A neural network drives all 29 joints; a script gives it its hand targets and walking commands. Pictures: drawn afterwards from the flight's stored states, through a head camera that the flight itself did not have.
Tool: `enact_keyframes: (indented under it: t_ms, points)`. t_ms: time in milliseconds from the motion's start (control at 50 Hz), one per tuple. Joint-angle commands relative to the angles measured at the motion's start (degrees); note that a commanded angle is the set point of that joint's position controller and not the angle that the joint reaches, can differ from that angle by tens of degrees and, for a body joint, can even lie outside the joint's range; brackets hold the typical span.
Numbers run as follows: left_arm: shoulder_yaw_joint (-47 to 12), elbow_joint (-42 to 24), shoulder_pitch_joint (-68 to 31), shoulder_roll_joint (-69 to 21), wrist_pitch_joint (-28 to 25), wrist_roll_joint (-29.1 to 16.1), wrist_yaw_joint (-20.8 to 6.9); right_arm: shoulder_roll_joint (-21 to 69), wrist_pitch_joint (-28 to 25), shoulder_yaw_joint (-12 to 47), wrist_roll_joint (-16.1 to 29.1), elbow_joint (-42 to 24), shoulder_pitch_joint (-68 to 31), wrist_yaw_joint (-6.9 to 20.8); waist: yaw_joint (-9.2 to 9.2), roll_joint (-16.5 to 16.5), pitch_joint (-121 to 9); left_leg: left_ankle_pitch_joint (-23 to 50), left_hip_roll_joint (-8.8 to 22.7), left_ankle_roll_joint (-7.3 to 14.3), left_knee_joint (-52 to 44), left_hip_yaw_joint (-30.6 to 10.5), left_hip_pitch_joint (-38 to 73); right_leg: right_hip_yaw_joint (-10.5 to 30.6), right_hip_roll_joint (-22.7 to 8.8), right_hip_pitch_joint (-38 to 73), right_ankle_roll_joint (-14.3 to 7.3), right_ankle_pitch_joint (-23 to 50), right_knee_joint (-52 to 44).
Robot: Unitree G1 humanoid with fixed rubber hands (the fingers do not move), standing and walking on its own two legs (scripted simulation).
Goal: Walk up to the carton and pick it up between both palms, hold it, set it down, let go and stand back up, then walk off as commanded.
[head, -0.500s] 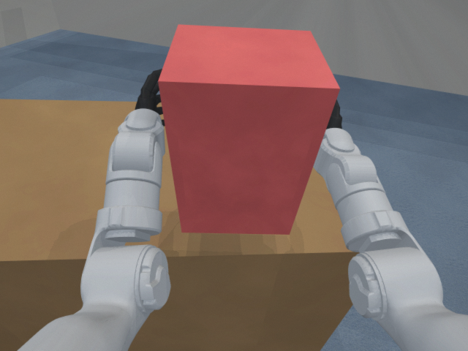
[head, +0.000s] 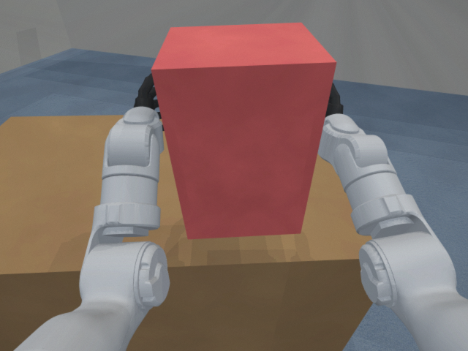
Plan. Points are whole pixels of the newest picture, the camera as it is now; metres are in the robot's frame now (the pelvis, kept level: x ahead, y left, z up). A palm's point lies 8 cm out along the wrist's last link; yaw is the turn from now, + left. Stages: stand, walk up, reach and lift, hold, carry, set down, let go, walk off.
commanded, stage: reach and lift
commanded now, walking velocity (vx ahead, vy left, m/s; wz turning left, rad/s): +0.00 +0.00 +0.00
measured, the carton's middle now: (240, 138) +0.38 -0.01 +0.23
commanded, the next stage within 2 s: hold in 0.58 s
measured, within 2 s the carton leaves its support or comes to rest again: neither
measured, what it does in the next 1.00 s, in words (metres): stands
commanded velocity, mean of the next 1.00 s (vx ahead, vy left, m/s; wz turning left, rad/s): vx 0.00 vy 0.00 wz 0.00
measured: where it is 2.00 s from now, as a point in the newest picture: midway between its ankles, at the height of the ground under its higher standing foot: outside the picture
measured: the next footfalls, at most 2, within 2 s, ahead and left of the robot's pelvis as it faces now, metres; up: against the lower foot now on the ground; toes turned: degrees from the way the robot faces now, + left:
none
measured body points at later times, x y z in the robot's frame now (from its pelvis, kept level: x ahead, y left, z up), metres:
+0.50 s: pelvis +0.01 +0.01 +0.00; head -0.07 +0.01 +0.44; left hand +0.40 +0.13 +0.28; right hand +0.40 -0.17 +0.28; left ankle +0.02 +0.12 -0.74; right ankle +0.02 -0.13 -0.74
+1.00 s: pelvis -0.01 -0.01 +0.00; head -0.09 +0.00 +0.44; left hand +0.39 +0.13 +0.31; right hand +0.39 -0.16 +0.30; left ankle +0.02 +0.12 -0.74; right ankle +0.02 -0.13 -0.74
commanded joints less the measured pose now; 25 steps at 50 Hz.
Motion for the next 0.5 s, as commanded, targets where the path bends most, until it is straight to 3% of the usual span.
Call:
enact_keyframes:
  t_ms: [0,140,180,260,480]
  points:
    - [-24.3,-13.1,-51.5,-41.0,-8.0,-11.9,-6.6,44.5,-2.0,16.9,9.6,-25.7,-64.9,7.7,-1.30,2.5,-33.7,19.0,-4.2,-1.3,-1.9,1.1,10.2,-0.2,5.0,8.2,1.5,12.1,-0.7]
    - [-24.2,-14.6,-52.0,-40.3,-6.6,-12.2,-6.0,43.4,0.4,16.8,11.2,-25.7,-64.7,8.2,-1.54,3.5,-33.7,20.8,-3.9,-1.9,-1.6,0.7,9.8,0.2,5.7,7.5,1.5,12.4,-0.5]
    - [-23.6,-13.7,-53.1,-40.1,-6.4,-12.2,-6.0,43.5,0.9,16.6,11.5,-24.9,-66.1,8.5,-0.70,3.4,-32.8,18.5,-3.6,-1.7,-2.3,0.8,8.6,0.3,5.9,6.5,1.3,9.7,-0.6]
    - [-24.6,-15.9,-53.2,-40.5,-5.9,-13.4,-5.2,43.2,1.7,16.8,13.0,-26.5,-65.5,8.7,-1.03,4.0,-36.3,23.9,-3.5,-2.5,-0.9,0.2,10.2,0.6,6.4,7.2,1.4,13.5,0.0]
    - [-21.2,-13.6,-55.6,-37.5,-5.0,-13.3,-5.5,44.4,3.9,16.2,13.8,-24.3,-67.5,8.4,0.18,1.2,-34.6,20.9,-3.7,-1.6,-1.5,0.4,7.5,1.4,5.7,7.1,2.1,12.7,0.0]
